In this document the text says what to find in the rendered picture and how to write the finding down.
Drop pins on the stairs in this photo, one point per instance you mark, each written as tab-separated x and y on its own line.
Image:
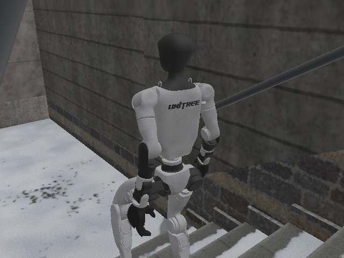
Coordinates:
245	241

